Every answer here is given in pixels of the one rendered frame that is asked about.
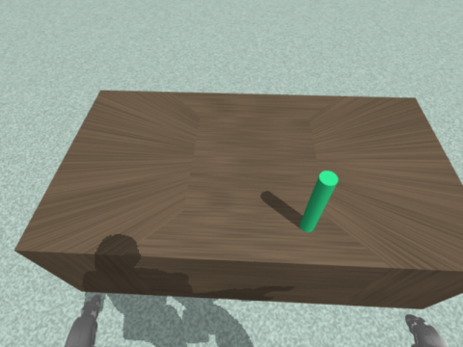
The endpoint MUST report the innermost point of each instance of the can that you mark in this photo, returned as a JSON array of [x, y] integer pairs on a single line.
[[323, 189]]

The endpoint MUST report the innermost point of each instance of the right robot hand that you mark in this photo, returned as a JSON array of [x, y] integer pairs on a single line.
[[424, 335]]

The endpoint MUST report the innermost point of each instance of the left robot hand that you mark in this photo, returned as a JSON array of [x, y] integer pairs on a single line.
[[83, 330]]

